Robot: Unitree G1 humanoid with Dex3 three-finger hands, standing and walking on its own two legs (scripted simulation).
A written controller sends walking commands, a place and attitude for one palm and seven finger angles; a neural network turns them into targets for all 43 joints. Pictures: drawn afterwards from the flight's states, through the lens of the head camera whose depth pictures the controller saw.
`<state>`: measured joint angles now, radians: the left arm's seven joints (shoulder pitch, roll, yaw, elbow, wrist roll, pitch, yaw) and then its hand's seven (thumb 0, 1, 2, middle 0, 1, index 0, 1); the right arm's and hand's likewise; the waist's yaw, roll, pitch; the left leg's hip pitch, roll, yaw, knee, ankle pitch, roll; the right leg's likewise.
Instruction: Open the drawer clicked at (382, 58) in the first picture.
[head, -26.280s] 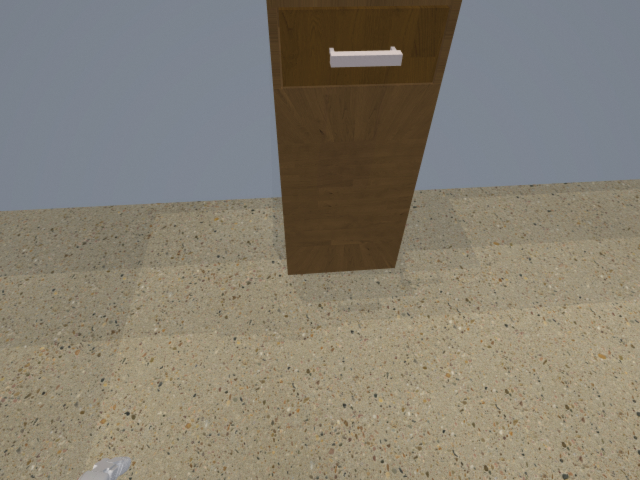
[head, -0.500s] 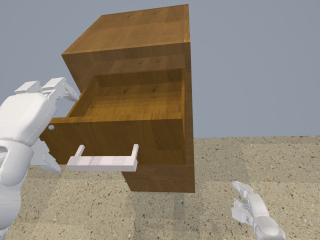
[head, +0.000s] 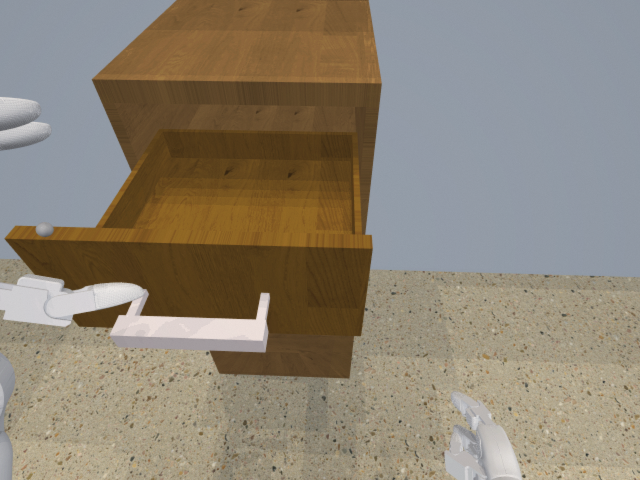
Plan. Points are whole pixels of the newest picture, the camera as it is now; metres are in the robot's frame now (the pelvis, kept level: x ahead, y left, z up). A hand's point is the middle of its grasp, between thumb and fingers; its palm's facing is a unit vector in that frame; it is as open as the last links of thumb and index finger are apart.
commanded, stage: draw the hand back to the body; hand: left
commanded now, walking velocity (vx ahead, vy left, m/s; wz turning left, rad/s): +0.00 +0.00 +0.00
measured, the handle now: (197, 316) +0.26 +0.18 +0.10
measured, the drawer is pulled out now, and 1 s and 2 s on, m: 0.30 0.30 0.30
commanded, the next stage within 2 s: step back with the hand held close in 0.74 s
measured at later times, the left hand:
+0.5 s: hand (35, 230) +0.21 +0.24 +0.28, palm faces +0.54 -0.76 -0.36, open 9.0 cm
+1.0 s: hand (44, 244) +0.20 +0.23 +0.28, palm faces +0.51 -0.74 -0.44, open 7.4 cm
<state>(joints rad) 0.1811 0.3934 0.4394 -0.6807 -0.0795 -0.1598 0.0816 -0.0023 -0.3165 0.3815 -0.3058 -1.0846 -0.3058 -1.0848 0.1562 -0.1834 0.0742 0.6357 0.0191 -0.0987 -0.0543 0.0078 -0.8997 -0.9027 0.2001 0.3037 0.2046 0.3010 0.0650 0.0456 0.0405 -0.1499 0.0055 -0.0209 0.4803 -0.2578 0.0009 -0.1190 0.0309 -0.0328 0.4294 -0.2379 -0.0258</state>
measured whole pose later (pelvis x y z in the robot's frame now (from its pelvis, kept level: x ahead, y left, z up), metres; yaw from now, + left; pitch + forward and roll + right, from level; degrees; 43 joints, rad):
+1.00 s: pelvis +0.00 +0.00 +0.00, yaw +1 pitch +0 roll -2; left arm 0.34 0.45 0.54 -0.67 -0.08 -0.20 0.10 0.01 0.88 0.90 -0.21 -0.31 -0.21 -0.31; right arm 0.16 -0.23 0.01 0.62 0.02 -0.06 -0.05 0.01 -0.90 -0.90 0.20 0.30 0.21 0.30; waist 0.02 0.07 0.01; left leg -0.26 0.02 -0.04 0.52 -0.26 0.00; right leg -0.19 0.05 -0.06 0.41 -0.22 -0.03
